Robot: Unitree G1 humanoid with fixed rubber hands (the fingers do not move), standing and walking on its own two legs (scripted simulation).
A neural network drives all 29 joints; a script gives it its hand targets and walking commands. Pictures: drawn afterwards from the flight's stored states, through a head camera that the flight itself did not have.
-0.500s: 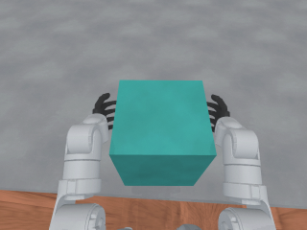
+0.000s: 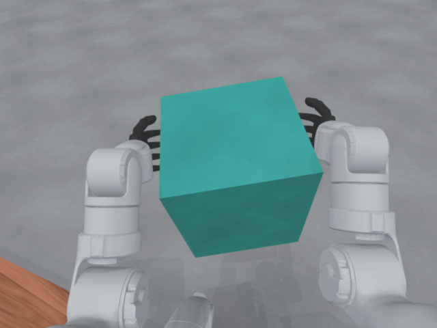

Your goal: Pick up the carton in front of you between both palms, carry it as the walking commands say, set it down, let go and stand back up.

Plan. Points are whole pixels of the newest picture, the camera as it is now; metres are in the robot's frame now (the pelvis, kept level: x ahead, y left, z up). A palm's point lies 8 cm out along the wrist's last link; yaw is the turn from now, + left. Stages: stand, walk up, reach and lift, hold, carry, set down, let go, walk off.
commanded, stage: carry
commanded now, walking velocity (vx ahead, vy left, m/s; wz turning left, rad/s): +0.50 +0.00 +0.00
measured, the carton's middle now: (235, 175) +0.37 +0.02 +0.07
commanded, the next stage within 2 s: none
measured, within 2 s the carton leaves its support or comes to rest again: neither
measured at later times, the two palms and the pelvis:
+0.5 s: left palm (201, 76) +0.75 +0.14 +0.03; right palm (308, 74) +0.75 -0.16 +0.04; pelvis +0.39 +0.03 -0.11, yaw -1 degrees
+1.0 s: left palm (208, 34) +1.05 +0.16 +0.01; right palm (292, 36) +1.02 -0.14 +0.01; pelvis +0.70 +0.06 -0.09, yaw -2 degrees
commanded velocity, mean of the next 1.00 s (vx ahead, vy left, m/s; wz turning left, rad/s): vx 0.50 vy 0.00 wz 0.00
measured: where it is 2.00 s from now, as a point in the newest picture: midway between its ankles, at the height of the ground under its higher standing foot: (245, 144)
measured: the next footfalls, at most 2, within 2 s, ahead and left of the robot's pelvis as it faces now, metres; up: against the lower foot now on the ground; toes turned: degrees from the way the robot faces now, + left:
left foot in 0.08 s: +0.15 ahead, +0.15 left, -0.04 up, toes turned -1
right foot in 0.42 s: +0.48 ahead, -0.01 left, -0.12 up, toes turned -3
